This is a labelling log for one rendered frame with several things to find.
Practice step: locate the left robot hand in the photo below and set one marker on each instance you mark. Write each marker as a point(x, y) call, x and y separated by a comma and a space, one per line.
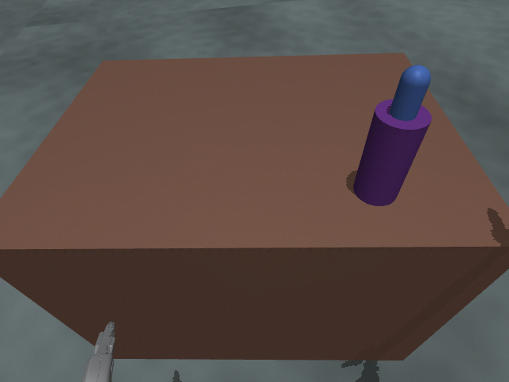
point(99, 367)

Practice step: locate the bottle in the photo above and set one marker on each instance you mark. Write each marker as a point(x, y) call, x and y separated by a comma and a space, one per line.
point(397, 129)

